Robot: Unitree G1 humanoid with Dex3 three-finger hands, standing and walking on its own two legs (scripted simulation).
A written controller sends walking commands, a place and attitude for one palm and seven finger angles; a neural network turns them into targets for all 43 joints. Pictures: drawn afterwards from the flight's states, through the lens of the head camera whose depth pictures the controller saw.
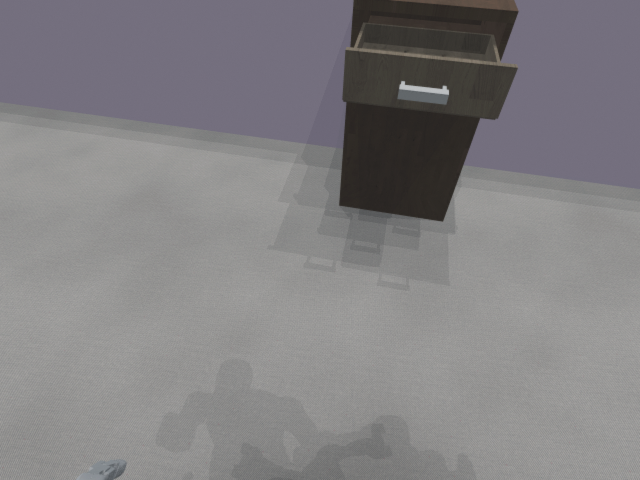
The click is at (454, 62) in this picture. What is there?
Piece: drawer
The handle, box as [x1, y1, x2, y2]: [398, 81, 448, 104]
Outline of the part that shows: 401,81 399,86 398,98 444,104 446,103 448,96 448,90 446,89 446,86 443,86 441,89 405,85 404,81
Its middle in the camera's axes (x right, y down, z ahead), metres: +0.27 -0.39 +1.01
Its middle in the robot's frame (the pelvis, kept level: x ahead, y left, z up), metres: +1.03 -0.22 -0.01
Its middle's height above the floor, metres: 0.76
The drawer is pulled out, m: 0.30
